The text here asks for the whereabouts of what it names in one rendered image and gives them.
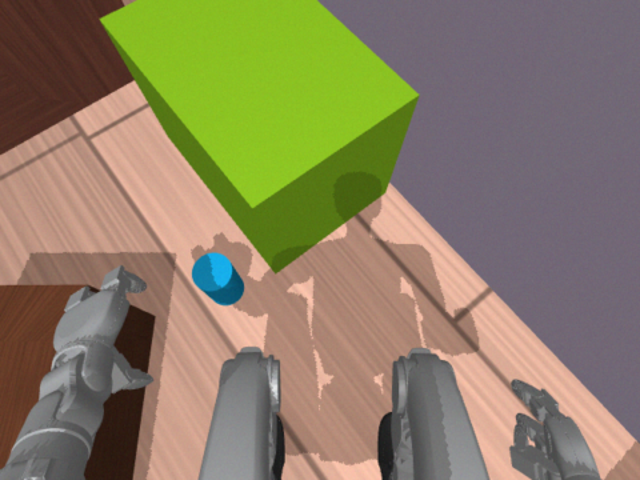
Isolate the left robot arm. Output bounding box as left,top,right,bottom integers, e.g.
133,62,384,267
0,340,115,480

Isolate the left robot hand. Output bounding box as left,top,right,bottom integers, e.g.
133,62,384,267
53,265,154,394

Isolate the right robot foot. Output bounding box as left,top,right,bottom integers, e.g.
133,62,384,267
378,412,394,480

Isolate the can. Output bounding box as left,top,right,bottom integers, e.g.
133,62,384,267
192,253,244,306

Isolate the right robot hand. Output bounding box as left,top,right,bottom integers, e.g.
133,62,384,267
509,379,600,480

